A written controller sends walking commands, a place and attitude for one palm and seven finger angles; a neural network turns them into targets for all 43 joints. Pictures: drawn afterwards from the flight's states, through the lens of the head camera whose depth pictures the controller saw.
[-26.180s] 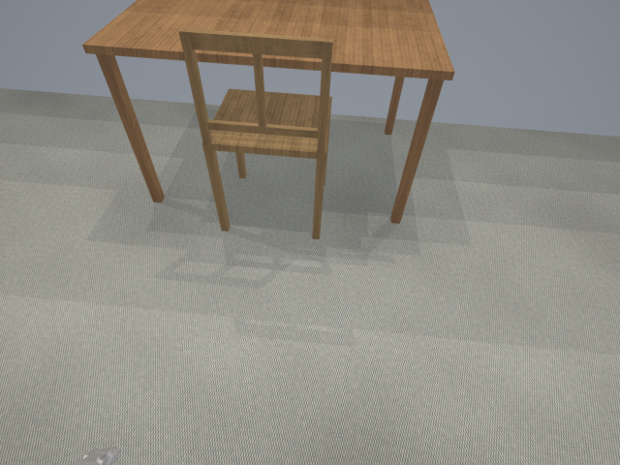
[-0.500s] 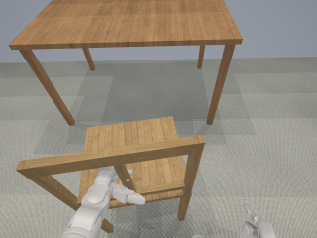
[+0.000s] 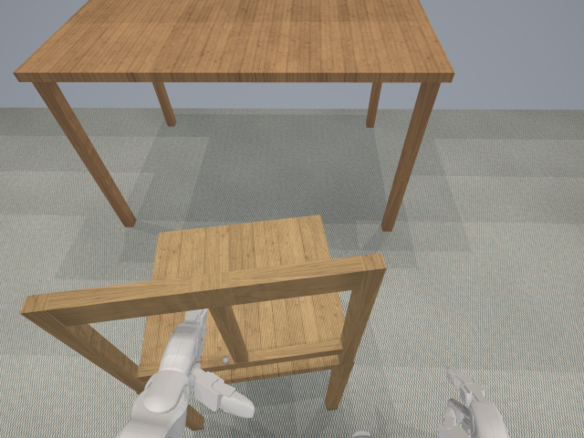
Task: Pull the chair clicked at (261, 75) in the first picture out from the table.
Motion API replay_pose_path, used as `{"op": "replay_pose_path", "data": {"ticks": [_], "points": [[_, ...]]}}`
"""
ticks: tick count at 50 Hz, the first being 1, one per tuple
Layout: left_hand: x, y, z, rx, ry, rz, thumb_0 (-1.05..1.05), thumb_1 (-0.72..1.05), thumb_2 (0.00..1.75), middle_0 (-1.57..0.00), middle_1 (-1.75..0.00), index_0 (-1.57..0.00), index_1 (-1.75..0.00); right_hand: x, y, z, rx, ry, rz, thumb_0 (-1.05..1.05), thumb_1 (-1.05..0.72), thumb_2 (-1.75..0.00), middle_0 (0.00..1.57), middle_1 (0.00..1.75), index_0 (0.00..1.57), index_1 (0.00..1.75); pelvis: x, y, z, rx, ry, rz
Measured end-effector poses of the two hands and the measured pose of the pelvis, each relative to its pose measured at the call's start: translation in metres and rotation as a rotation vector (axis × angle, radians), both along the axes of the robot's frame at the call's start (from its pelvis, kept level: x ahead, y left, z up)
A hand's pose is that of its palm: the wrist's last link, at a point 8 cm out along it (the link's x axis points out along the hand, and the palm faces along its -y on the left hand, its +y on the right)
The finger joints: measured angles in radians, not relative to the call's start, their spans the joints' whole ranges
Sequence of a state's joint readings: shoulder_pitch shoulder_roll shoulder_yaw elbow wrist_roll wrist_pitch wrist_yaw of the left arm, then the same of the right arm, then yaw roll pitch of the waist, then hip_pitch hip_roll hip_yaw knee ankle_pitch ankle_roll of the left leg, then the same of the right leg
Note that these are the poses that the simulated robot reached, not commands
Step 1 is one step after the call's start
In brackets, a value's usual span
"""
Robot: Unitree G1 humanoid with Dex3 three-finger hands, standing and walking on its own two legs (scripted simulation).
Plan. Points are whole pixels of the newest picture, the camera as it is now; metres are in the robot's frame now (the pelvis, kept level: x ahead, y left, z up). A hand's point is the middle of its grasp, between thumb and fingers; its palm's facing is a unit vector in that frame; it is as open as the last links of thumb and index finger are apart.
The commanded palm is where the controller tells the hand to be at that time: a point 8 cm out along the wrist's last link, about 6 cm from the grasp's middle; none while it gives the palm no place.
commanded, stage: draw the fingers out of the gap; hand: left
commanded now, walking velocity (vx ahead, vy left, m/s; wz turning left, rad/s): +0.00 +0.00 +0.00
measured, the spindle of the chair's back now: (231, 333) +0.29 +0.10 -0.07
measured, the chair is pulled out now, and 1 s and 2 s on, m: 0.58 0.58 0.58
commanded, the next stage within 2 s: draw the hand back to the body in 0.60 s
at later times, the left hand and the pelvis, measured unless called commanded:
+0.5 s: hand (213, 420) +0.17 +0.11 -0.03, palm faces -0.09 -0.99 -0.14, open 17.5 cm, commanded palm +0.15 +0.15 -0.01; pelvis +0.00 +0.01 -0.01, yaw +1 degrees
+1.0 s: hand (173, 426) +0.15 +0.14 +0.03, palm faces +0.02 -1.00 -0.02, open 17.5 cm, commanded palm +0.11 +0.20 +0.05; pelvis -0.02 +0.01 -0.05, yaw +1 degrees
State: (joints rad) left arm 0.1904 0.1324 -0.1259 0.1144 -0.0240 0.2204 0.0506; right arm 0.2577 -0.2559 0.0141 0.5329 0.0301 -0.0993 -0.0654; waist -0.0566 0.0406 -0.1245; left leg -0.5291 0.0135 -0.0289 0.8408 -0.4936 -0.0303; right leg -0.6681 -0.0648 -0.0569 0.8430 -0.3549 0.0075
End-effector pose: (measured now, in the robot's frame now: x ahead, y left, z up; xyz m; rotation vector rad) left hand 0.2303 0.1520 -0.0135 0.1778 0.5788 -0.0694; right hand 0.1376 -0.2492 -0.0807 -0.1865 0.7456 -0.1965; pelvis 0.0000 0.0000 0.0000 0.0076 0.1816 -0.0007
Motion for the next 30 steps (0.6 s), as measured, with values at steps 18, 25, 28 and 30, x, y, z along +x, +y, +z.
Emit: {"op": "replay_pose_path", "data": {"ticks": [18, 25, 28, 30], "points": [[-0.053, 0.004, 0.002, -0.005, 0.009, 0.011, -0.01, -0.54, 0.2, 0.0, 0.0, 0.0, 0.0, 0.026, 0.022, 0.004, 0.002, -0.1, 0.055, 0.02, -0.9, -0.9, 0.2, 0.3, 0.2, 0.3, 0.001, 0.006, -0.011, -0.01, 0.008, 0.018], [-0.075, 0.006, 0.004, -0.001, 0.022, 0.025, -0.01, -0.54, 0.2, 0.0, 0.0, 0.0, 0.0, 0.032, 0.028, 0.007, 0.003, -0.132, 0.058, 0.02, -0.9, -0.89, 0.2, 0.3, 0.2, 0.3, 0.001, 0.008, -0.015, -0.014, 0.012, 0.019], [-0.085, 0.006, 0.005, -0.007, 0.026, 0.028, -0.01, -0.54, 0.2, 0.0, 0.0, 0.0, 0.0, 0.033, 0.029, 0.007, -0.001, -0.141, 0.058, 0.02, -0.9, -0.89, 0.2, 0.3, 0.2, 0.3, 0.001, 0.009, -0.017, -0.016, 0.015, 0.021], [-0.09, 0.007, 0.004, -0.009, 0.028, 0.03, -0.01, -0.54, 0.2, 0.0, 0.0, 0.0, 0.0, 0.034, 0.029, 0.007, -0.005, -0.144, 0.057, 0.02, -0.9, -0.9, 0.2, 0.3, 0.2, 0.3, 0.001, 0.01, -0.018, -0.017, 0.016, 0.021]]}}
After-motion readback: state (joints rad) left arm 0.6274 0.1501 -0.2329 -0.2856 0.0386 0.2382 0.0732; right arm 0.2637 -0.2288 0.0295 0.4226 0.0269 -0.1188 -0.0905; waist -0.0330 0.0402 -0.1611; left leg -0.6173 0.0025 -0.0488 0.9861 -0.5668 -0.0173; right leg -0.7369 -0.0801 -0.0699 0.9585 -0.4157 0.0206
